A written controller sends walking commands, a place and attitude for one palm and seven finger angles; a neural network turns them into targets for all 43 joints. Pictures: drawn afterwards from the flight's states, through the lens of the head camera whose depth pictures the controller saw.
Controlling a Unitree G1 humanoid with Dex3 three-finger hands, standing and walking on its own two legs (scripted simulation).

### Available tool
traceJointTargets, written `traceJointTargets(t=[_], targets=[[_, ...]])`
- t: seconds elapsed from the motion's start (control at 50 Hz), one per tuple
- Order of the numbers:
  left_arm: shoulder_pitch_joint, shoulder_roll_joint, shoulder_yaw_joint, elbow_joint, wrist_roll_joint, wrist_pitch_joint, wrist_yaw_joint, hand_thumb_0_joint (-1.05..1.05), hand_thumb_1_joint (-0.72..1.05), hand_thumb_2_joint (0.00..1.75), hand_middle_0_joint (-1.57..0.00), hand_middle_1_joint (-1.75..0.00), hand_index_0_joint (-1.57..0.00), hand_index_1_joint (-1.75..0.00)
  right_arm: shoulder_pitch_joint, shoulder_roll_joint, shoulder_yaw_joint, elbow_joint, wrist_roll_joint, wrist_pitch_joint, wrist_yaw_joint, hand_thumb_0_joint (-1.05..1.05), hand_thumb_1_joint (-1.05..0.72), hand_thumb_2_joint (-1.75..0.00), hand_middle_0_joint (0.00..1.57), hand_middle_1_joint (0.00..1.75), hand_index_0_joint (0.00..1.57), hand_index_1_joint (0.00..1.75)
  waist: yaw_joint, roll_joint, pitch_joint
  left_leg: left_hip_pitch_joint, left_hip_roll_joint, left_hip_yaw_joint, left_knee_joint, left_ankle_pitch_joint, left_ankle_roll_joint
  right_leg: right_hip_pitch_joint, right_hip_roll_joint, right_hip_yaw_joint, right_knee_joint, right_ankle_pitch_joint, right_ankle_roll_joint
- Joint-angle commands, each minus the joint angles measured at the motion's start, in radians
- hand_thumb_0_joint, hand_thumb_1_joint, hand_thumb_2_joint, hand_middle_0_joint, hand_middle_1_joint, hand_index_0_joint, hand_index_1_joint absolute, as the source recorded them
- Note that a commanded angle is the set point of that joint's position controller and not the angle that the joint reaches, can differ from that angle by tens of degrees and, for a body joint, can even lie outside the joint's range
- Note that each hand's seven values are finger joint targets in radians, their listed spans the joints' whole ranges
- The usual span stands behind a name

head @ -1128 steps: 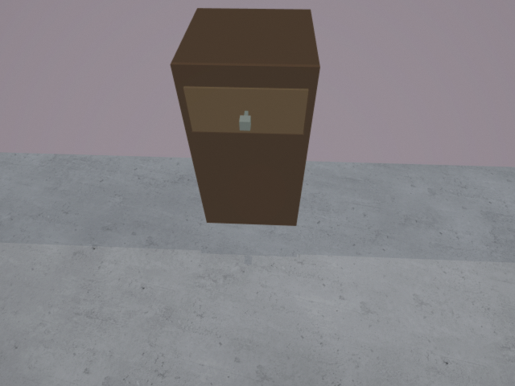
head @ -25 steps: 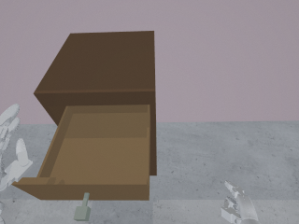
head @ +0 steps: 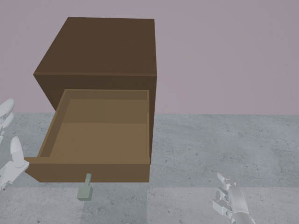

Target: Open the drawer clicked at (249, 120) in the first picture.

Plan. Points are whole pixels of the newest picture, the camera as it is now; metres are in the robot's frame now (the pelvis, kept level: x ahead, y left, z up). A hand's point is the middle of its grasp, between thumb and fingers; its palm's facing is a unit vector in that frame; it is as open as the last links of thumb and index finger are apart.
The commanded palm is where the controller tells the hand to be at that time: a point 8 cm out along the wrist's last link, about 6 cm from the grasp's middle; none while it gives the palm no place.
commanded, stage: step back with the hand held close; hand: left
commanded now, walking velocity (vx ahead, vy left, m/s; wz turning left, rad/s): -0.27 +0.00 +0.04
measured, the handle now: (86, 186) +0.23 +0.21 -0.11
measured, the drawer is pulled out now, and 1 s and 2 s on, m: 0.30 0.30 0.30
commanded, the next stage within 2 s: stop stepping back and stand still in 0.68 s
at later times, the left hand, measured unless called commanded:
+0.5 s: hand (32, 209) +0.12 +0.19 +0.17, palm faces +0.26 -0.82 -0.52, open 7.4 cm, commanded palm +0.06 +0.24 +0.19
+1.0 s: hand out of the picture -0.03 +0.17 +0.17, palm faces +0.37 -0.79 -0.49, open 7.4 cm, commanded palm -0.10 +0.21 +0.19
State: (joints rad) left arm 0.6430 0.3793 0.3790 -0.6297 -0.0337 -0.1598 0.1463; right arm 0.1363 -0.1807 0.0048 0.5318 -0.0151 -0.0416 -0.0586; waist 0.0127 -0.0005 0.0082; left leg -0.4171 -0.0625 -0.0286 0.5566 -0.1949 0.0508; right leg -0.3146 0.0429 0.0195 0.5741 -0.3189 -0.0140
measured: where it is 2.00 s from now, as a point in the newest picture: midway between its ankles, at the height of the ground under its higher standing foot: outside the picture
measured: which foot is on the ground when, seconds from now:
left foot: down 0.00-0.08, up 0.10-0.22, down 0.24-0.56, up 0.58-0.84, down 0.86-1.00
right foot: down 0.00-0.26, up 0.28-0.46, down 0.48-1.00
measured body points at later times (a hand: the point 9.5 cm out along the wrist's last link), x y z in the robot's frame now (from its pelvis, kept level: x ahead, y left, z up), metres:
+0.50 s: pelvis -0.08 -0.03 +0.00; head -0.03 -0.02 +0.45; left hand +0.10 +0.24 +0.20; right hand +0.11 -0.24 -0.08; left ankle -0.03 +0.11 -0.73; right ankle -0.13 -0.13 -0.73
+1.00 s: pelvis -0.21 -0.08 +0.00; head -0.19 -0.06 +0.45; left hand -0.06 +0.21 +0.20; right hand -0.04 -0.31 -0.07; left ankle -0.22 +0.05 -0.73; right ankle -0.17 -0.15 -0.72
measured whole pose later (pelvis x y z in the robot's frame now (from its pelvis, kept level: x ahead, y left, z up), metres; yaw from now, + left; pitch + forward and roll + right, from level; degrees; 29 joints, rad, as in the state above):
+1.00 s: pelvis -0.21 -0.08 +0.00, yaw +3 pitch +2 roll +1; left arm 0.70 0.44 0.39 -0.68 -0.04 -0.15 0.19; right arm 0.22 -0.17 -0.01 0.56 0.01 -0.06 -0.05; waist -0.03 -0.07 0.02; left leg -0.27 -0.01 0.00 0.51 -0.27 -0.01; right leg -0.37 0.02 -0.06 0.61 -0.33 0.02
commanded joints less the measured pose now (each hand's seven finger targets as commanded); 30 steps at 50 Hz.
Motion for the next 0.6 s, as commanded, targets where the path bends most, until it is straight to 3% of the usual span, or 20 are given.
traceJointTargets(t=[0.0, 0.02, 0.06, 0.1, 0.12, 0.16, 0.18, 0.2, 0.22, 0.24, 0.26, 0.28, 0.34, 0.42, 0.48, 0.5, 0.52, 0.54, 0.56, 0.58], targets=[[-0.002, 0.160, 0.115, -0.223, -0.010, -0.075, 0.016, 0.00, 0.90, 0.90, -0.20, -0.30, -0.20, -0.30, -0.049, -0.159, -0.059, -0.133, 0.021, -0.066, -0.005, 0.00, -0.90, -0.90, 0.20, 0.30, 0.20, 0.30, -0.014, 0.029, -0.167, -0.040, 0.191, -0.157, -0.090, -0.051, 0.025, 0.166, -0.083, 0.069, -0.112, 0.163, -0.004], [-0.003, 0.191, 0.133, -0.243, -0.017, -0.077, 0.017, 0.00, 0.90, 0.90, -0.20, -0.30, -0.20, -0.30, -0.045, -0.161, -0.067, -0.135, 0.026, -0.065, -0.005, 0.00, -0.90, -0.90, 0.20, 0.30, 0.20, 0.30, -0.021, -0.037, -0.188, 0.004, 0.129, -0.113, 0.004, -0.097, -0.001, 0.113, -0.147, 0.160, -0.173, 0.192, -0.044], [-0.018, 0.164, 0.089, -0.241, -0.027, -0.089, 0.016, 0.00, 0.90, 0.90, -0.20, -0.30, -0.20, -0.30, -0.028, -0.147, -0.072, -0.123, 0.039, -0.057, 0.005, 0.00, -0.90, -0.90, 0.20, 0.30, 0.20, 0.30, -0.040, -0.135, -0.161, 0.090, 0.034, -0.042, 0.240, -0.143, -0.044, -0.044, -0.319, 0.302, -0.297, 0.156, -0.132], [-0.012, 0.175, 0.100, -0.218, -0.026, -0.099, 0.023, 0.00, 0.90, 0.90, -0.20, -0.30, -0.20, -0.30, -0.056, -0.135, -0.068, -0.106, 0.030, -0.049, 0.002, 0.00, -0.90, -0.90, 0.20, 0.30, 0.20, 0.30, -0.033, -0.128, -0.127, 0.058, 0.037, -0.051, 0.389, -0.214, -0.056, -0.083, -0.368, 0.279, -0.302, 0.180, -0.172], [-0.020, 0.191, 0.124, -0.213, -0.023, -0.093, 0.027, 0.00, 0.90, 0.90, -0.20, -0.30, -0.20, -0.30, -0.070, -0.132, -0.065, -0.105, 0.025, -0.048, 0.000, 0.00, -0.90, -0.90, 0.20, 0.30, 0.20, 0.30, -0.033, -0.107, -0.112, 0.046, 0.048, -0.065, 0.344, -0.224, -0.056, -0.081, -0.352, 0.277, -0.285, 0.260, -0.173], [-0.022, 0.182, 0.120, -0.194, -0.017, -0.090, 0.027, 0.00, 0.90, 0.90, -0.20, -0.30, -0.20, -0.30, -0.066, -0.108, -0.040, -0.101, 0.024, -0.031, -0.009, 0.00, -0.90, -0.90, 0.20, 0.30, 0.20, 0.30, -0.041, -0.055, -0.049, 0.050, 0.077, -0.048, 0.054, -0.151, -0.050, -0.034, -0.261, 0.134, -0.188, 0.360, -0.105], [-0.012, 0.192, 0.130, -0.185, -0.016, -0.087, 0.031, 0.00, 0.90, 0.90, -0.20, -0.30, -0.20, -0.30, -0.072, -0.111, -0.039, -0.092, 0.026, -0.024, -0.017, 0.00, -0.90, -0.90, 0.20, 0.30, 0.20, 0.30, -0.043, 0.006, -0.055, 0.070, 0.078, -0.029, -0.131, 0.019, -0.047, 0.016, -0.186, 0.079, -0.111, 0.406, -0.056], [-0.017, 0.190, 0.124, -0.216, -0.017, -0.091, 0.031, 0.00, 0.90, 0.90, -0.20, -0.30, -0.20, -0.30, -0.080, -0.135, -0.049, -0.094, 0.027, -0.024, -0.019, 0.00, -0.90, -0.90, 0.20, 0.30, 0.20, 0.30, -0.032, 0.125, -0.073, 0.062, 0.169, -0.121, -0.236, 0.301, -0.019, 0.073, -0.093, 0.014, -0.009, 0.387, -0.005], [-0.037, 0.221, 0.148, -0.231, -0.002, -0.089, 0.030, 0.00, 0.90, 0.90, -0.20, -0.30, -0.20, -0.30, -0.092, -0.137, -0.070, -0.095, 0.025, -0.029, -0.019, 0.00, -0.90, -0.90, 0.20, 0.30, 0.20, 0.30, -0.024, 0.219, -0.120, 0.144, 0.283, -0.196, -0.183, 0.574, 0.011, 0.013, -0.057, -0.008, 0.096, 0.241, 0.014], [-0.007, 0.192, 0.130, -0.217, -0.011, -0.096, 0.023, 0.00, 0.90, 0.90, -0.20, -0.30, -0.20, -0.30, -0.054, -0.116, -0.069, -0.095, 0.023, -0.044, -0.004, 0.00, -0.90, -0.90, 0.20, 0.30, 0.20, 0.30, -0.019, 0.196, -0.185, 0.228, 0.334, -0.184, -0.134, 0.733, 0.039, -0.034, -0.057, 0.008, 0.155, 0.027, 0.010], [0.006, 0.184, 0.117, -0.213, -0.009, -0.101, 0.022, 0.00, 0.90, 0.90, -0.20, -0.30, -0.20, -0.30, -0.044, -0.122, -0.076, -0.091, 0.020, -0.060, 0.006, 0.00, -0.90, -0.90, 0.20, 0.30, 0.20, 0.30, -0.014, 0.160, -0.204, 0.261, 0.335, -0.180, -0.095, 0.815, 0.052, -0.059, -0.040, 0.002, 0.155, -0.043, 0.010], [0.032, 0.194, 0.141, -0.240, -0.017, -0.097, 0.014, 0.00, 0.90, 0.90, -0.20, -0.30, -0.20, -0.30, -0.056, -0.121, -0.074, -0.091, 0.005, -0.067, 0.008, 0.00, -0.90, -0.90, 0.20, 0.30, 0.20, 0.30, -0.005, 0.245, -0.240, 0.213, 0.352, -0.223, -0.130, 0.769, 0.067, -0.034, -0.046, -0.002, 0.201, -0.109, 0.017], [0.053, 0.164, 0.122, -0.295, -0.027, -0.086, 0.011, 0.00, 0.90, 0.90, -0.20, -0.30, -0.20, -0.30, -0.049, -0.131, -0.077, -0.082, 0.005, -0.081, 0.018, 0.00, -0.90, -0.90, 0.20, 0.30, 0.20, 0.30, -0.006, 0.169, -0.235, 0.195, 0.353, -0.186, -0.118, 0.709, 0.078, -0.009, -0.037, -0.001, 0.177, -0.093, 0.020], [0.061, 0.171, 0.137, -0.281, -0.024, -0.079, 0.006, 0.00, 0.90, 0.90, -0.20, -0.30, -0.20, -0.30, -0.072, -0.155, -0.081, -0.072, 0.004, -0.080, 0.020, 0.00, -0.90, -0.90, 0.20, 0.30, 0.20, 0.30, -0.007, 0.157, -0.202, 0.176, 0.320, -0.123, -0.106, 0.578, 0.051, 0.040, -0.026, -0.044, 0.020, 0.028, 0.031], [0.045, 0.169, 0.142, -0.242, -0.030, -0.095, -0.011, 0.00, 0.90, 0.90, -0.20, -0.30, -0.20, -0.30, -0.093, -0.154, -0.067, -0.074, 0.005, -0.080, 0.022, 0.00, -0.90, -0.90, 0.20, 0.30, 0.20, 0.30, -0.001, 0.175, -0.177, 0.090, 0.294, -0.117, -0.102, 0.377, 0.030, 0.121, -0.027, -0.059, -0.100, 0.107, 0.038], [0.046, 0.177, 0.151, -0.229, -0.027, -0.103, -0.014, 0.00, 0.90, 0.90, -0.20, -0.30, -0.20, -0.30, -0.095, -0.150, -0.067, -0.076, 0.009, -0.074, 0.024, 0.00, -0.90, -0.90, 0.20, 0.30, 0.20, 0.30, 0.002, 0.144, -0.190, 0.073, 0.273, -0.100, -0.064, 0.326, 0.018, 0.151, -0.037, -0.052, -0.145, 0.203, 0.037], [0.043, 0.201, 0.163, -0.245, -0.014, -0.110, -0.012, 0.00, 0.90, 0.90, -0.20, -0.30, -0.20, -0.30, -0.083, -0.151, -0.070, -0.080, 0.009, -0.060, 0.023, 0.00, -0.90, -0.90, 0.20, 0.30, 0.20, 0.30, -0.003, 0.073, -0.227, 0.099, 0.207, -0.022, 0.033, 0.329, -0.016, 0.165, -0.079, -0.015, -0.200, 0.453, 0.032], [0.044, 0.186, 0.140, -0.208, -0.021, -0.107, -0.014, 0.00, 0.90, 0.90, -0.20, -0.30, -0.20, -0.30, -0.069, -0.128, -0.082, -0.091, 0.030, -0.054, 0.026, 0.00, -0.90, -0.90, 0.20, 0.30, 0.20, 0.30, -0.020, -0.113, -0.273, 0.076, 0.105, 0.064, 0.152, 0.139, -0.056, 0.167, -0.188, 0.066, -0.207, 0.674, 0.022], [0.042, 0.198, 0.140, -0.194, -0.027, -0.113, -0.012, 0.00, 0.90, 0.90, -0.20, -0.30, -0.20, -0.30, -0.084, -0.127, -0.093, -0.108, 0.047, -0.054, 0.023, 0.00, -0.90, -0.90, 0.20, 0.30, 0.20, 0.30, -0.016, -0.233, -0.268, -0.004, 0.022, 0.068, 0.353, -0.213, -0.076, 0.134, -0.329, 0.202, -0.229, 0.775, -0.022], [0.083, 0.200, 0.153, -0.153, -0.032, -0.108, -0.003, 0.00, 0.90, 0.90, -0.20, -0.30, -0.20, -0.30, -0.096, -0.124, -0.099, -0.101, 0.049, -0.049, 0.018, 0.00, -0.90, -0.90, 0.20, 0.30, 0.20, 0.30, -0.006, -0.222, -0.245, -0.061, 0.011, -0.019, 0.535, -0.305, -0.073, 0.092, -0.393, 0.228, -0.248, 0.699, -0.052]])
